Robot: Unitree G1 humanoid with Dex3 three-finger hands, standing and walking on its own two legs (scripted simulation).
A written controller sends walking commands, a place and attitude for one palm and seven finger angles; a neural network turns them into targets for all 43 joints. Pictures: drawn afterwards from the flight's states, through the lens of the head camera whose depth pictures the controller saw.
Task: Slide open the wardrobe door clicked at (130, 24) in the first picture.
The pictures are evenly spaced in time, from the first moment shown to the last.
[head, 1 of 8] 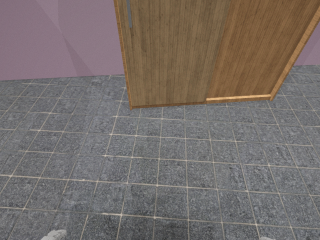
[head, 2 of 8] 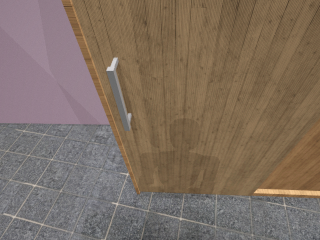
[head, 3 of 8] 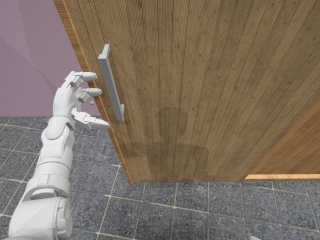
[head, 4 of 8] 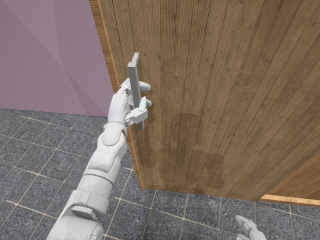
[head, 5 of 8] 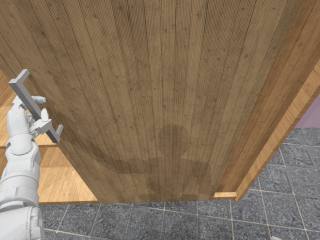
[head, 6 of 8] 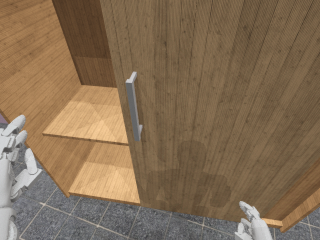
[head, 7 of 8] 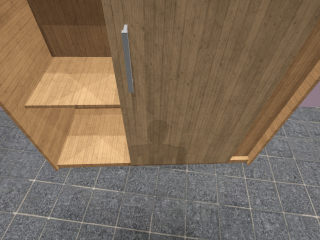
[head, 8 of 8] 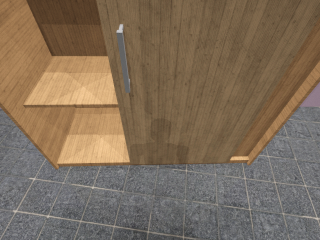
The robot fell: no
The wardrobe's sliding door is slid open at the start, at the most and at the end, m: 0.00 0.50 0.49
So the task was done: yes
